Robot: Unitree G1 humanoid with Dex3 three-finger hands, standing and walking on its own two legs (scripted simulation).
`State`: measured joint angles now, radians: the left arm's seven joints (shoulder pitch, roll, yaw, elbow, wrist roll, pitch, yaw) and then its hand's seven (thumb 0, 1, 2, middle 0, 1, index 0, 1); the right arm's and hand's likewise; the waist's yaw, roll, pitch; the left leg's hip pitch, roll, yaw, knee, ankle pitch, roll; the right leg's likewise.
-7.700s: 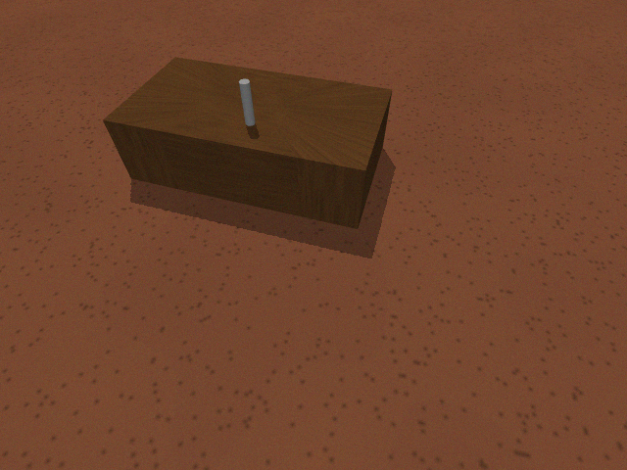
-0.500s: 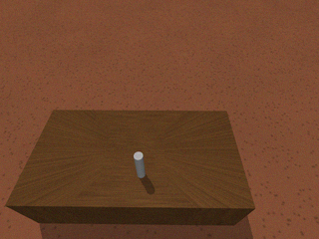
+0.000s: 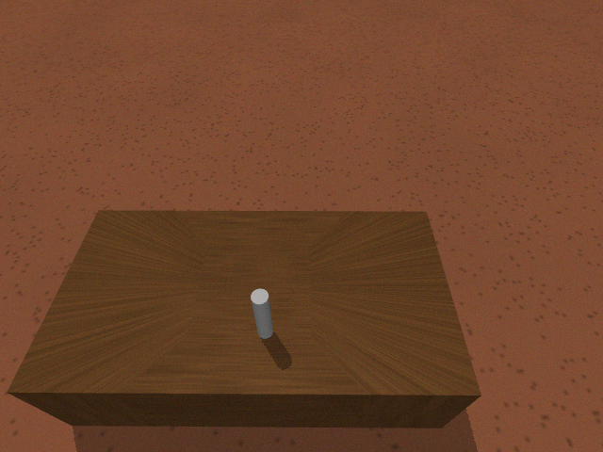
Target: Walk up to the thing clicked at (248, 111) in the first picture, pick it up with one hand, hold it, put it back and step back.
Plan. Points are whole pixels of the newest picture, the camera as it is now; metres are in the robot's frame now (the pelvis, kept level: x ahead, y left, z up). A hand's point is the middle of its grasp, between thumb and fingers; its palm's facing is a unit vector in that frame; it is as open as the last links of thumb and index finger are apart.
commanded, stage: go down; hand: left
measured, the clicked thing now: (262, 315) +0.49 +0.12 -0.36
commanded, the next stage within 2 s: none
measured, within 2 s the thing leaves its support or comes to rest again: neither
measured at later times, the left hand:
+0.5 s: hand (143, 446) +0.16 +0.25 -0.16, palm faces +0.04 -0.94 -0.33, open 16.4 cm
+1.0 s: hand (139, 450) +0.16 +0.26 -0.16, palm faces +0.04 -0.95 -0.32, open 17.5 cm
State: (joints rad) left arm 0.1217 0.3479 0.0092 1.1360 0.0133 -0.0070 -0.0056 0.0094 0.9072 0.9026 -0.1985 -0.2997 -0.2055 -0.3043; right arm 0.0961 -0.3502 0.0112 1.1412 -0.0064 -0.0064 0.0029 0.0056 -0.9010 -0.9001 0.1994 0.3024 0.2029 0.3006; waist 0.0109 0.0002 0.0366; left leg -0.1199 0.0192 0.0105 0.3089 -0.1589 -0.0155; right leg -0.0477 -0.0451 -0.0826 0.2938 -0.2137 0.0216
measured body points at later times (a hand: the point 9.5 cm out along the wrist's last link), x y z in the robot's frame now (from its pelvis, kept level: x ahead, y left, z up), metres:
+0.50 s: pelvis +0.00 +0.01 -0.02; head +0.05 +0.01 +0.43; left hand +0.16 +0.30 -0.13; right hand +0.10 -0.26 -0.13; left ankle +0.01 +0.13 -0.75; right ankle -0.03 -0.13 -0.75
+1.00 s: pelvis +0.01 +0.01 -0.05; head +0.05 +0.02 +0.39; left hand +0.15 +0.31 -0.13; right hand +0.16 -0.25 -0.14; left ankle +0.01 +0.13 -0.75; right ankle -0.03 -0.13 -0.75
